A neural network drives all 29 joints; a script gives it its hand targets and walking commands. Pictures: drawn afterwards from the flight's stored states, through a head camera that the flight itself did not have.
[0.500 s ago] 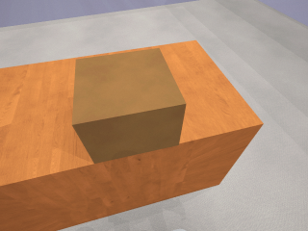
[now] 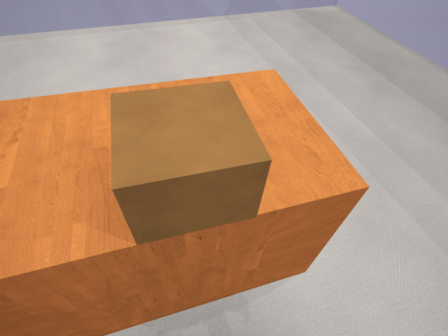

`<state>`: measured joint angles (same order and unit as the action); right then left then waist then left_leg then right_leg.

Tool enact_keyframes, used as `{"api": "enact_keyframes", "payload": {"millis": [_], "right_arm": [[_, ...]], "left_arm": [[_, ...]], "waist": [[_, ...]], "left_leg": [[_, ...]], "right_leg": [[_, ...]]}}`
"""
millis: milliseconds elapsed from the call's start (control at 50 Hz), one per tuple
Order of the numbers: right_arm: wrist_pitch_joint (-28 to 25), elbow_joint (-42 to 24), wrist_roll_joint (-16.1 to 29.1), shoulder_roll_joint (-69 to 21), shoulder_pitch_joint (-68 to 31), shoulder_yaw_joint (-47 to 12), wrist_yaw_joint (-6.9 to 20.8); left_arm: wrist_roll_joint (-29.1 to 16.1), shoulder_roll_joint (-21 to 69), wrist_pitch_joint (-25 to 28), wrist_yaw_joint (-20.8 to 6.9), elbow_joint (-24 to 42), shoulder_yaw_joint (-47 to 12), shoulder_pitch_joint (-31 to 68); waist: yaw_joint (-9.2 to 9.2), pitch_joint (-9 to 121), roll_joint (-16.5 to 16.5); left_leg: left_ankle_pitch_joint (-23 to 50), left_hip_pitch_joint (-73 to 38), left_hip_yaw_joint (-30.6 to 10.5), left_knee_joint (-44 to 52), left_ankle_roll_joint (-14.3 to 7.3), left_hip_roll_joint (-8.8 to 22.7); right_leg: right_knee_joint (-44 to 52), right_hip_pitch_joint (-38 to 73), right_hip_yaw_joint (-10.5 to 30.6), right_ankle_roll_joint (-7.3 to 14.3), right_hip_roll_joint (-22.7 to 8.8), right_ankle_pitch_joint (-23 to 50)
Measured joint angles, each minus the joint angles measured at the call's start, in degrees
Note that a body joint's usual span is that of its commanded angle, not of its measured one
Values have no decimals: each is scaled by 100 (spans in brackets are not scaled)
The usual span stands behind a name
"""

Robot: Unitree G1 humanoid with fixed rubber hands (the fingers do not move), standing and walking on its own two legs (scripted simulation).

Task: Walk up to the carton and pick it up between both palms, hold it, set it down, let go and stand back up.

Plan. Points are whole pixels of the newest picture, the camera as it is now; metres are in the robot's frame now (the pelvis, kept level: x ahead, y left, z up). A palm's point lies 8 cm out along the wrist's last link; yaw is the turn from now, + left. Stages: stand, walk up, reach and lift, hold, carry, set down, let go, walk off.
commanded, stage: walk up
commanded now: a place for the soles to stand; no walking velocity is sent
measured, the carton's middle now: (186, 157) +0.50 +0.09 -0.01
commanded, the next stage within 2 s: none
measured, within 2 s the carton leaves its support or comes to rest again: neither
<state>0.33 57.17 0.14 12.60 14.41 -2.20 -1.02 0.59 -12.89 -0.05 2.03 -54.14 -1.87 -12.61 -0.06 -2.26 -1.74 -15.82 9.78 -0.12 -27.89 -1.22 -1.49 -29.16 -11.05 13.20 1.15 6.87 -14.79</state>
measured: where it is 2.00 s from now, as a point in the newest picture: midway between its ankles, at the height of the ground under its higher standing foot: outside the picture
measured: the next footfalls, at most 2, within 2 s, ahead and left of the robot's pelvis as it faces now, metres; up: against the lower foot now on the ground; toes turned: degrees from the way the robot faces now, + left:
none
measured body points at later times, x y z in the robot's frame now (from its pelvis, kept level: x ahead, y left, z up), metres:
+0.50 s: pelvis -0.01 +0.01 +0.00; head +0.00 +0.02 +0.45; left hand +0.01 +0.26 -0.15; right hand +0.02 -0.23 -0.15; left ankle -0.01 +0.11 -0.74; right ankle +0.01 -0.11 -0.74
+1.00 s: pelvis +0.00 +0.01 +0.00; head +0.01 +0.02 +0.45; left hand +0.01 +0.25 -0.16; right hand +0.06 -0.23 -0.14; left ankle -0.01 +0.11 -0.74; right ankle +0.01 -0.11 -0.74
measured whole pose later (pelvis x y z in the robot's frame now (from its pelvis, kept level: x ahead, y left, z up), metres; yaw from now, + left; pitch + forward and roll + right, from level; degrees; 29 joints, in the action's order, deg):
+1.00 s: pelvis +0.00 +0.01 +0.00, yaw +10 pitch -2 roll -1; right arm -1.2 60.2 -0.5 10.6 16.5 -0.5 -2.0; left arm 0.6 -12.9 -0.2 2.5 -64.0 -2.1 -10.7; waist -0.6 -1.7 -1.1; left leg -14.5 11.9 -9.1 -28.6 -1.8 -5.0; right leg -25.7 -8.8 4.2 0.8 3.2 -15.2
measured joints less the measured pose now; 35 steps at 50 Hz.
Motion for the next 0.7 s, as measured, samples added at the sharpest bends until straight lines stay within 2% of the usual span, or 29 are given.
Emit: {"api": "enact_keyframes", "payload": {"millis": [360,700], "right_arm": [[-86,300,-22,-86,258,121,-3],[-124,355,-39,-155,246,161,-47]], "left_arm": [[-19,-66,36,17,-786,-91,112],[-16,32,16,46,-985,-78,96]], "waist": [[-82,68,62],[-66,58,45]], "left_leg": [[254,19,-246,245,-114,-203],[241,114,-574,137,-102,-300]], "right_leg": [[332,102,-229,-115,-246,145],[351,152,-565,-93,-338,71]]}}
